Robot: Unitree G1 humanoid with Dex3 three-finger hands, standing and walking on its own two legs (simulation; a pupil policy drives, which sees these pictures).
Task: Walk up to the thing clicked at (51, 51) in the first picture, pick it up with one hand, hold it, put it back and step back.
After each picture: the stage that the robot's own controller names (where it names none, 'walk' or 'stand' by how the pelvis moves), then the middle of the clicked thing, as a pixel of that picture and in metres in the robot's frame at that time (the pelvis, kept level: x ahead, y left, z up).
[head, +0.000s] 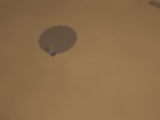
stand; (52, 51) +1.33 +0.39 -0.72
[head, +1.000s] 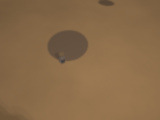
walk; (61, 57) +1.21 +0.18 -0.70
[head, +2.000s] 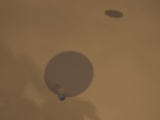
walk; (61, 94) +0.73 +0.15 -0.72
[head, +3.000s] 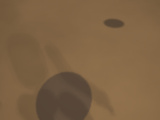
walk; out of the picture +0.47 +0.25 -0.70
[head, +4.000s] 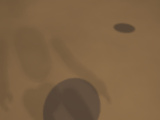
stand; out of the picture +0.40 +0.22 -0.72
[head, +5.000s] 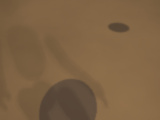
stand; out of the picture +0.38 +0.23 -0.72
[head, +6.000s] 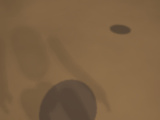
stand; out of the picture +0.39 +0.23 -0.73
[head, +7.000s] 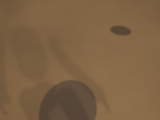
stand; out of the picture +0.39 +0.23 -0.73
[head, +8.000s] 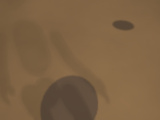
go down; out of the picture +0.39 +0.22 -0.72
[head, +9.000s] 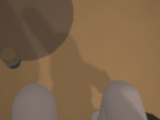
go down; (11, 58) +0.47 +0.27 -0.30
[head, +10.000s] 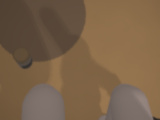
approach; (23, 58) +0.46 +0.27 -0.30
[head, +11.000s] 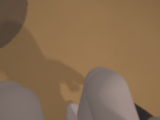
close in; out of the picture +0.44 +0.31 -0.22
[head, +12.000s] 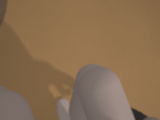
close; out of the picture +0.44 +0.32 -0.22
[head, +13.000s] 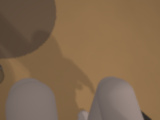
lift; out of the picture +0.38 +0.28 -0.25
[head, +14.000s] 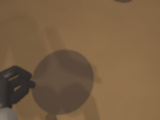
close; out of the picture +0.39 +0.21 -0.59
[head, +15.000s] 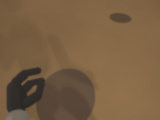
hold; out of the picture +0.37 +0.22 -0.67
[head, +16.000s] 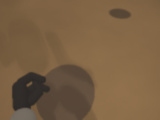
crouch; out of the picture +0.38 +0.21 -0.67
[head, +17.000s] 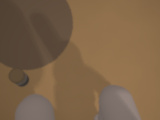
crouch; (19, 77) +0.43 +0.25 -0.35
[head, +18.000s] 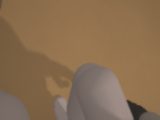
lower; out of the picture +0.39 +0.30 -0.23
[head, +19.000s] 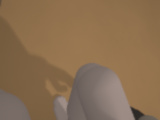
lower; out of the picture +0.39 +0.30 -0.23
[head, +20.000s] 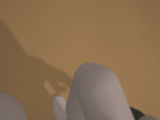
lower; out of the picture +0.39 +0.30 -0.23
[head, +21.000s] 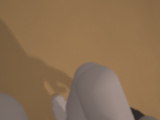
lower; out of the picture +0.39 +0.31 -0.23
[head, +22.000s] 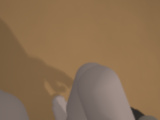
open; out of the picture +0.39 +0.30 -0.23
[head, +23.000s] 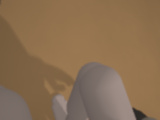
rise; out of the picture +0.33 +0.25 -0.26
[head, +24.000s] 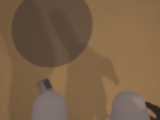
walk; (46, 90) +0.36 +0.20 -0.40
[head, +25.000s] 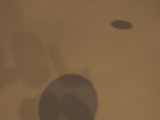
stand; out of the picture +0.28 +0.17 -0.69
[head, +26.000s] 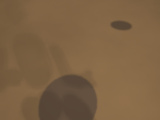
stand; out of the picture +0.29 +0.18 -0.70
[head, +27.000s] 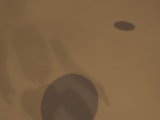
stand; out of the picture +0.29 +0.18 -0.72
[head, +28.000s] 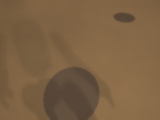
walk; out of the picture +0.31 +0.17 -0.74
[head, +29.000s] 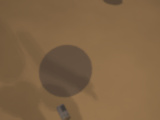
walk; (63, 113) +0.47 +0.13 -0.73
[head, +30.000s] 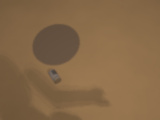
walk; (54, 76) +0.78 +0.28 -0.71
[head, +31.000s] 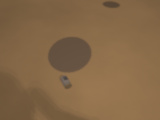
stand; (66, 82) +0.89 +0.20 -0.74
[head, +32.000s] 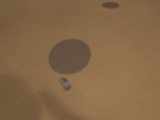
stand; (65, 84) +0.90 +0.22 -0.75
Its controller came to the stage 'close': yes
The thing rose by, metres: 0.01
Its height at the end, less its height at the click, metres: -0.02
